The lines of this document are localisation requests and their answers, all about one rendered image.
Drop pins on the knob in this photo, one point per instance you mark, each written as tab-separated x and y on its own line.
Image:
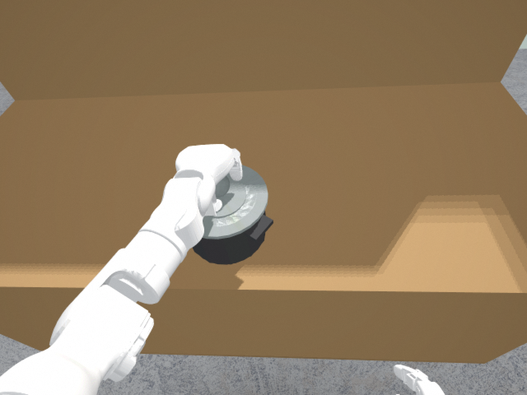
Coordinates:
222	187

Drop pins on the table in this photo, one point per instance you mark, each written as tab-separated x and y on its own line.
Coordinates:
395	163

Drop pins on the pot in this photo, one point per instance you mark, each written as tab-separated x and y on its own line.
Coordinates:
236	248

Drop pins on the robot left hand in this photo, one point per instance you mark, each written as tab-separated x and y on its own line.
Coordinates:
218	160

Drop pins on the lid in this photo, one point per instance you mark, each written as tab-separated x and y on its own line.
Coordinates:
242	206

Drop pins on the left robot forearm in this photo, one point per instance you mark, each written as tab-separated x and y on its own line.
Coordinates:
143	269

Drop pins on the left robot upper arm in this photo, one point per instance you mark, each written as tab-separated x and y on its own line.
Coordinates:
102	341

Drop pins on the robot right hand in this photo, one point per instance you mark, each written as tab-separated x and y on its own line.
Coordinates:
417	381

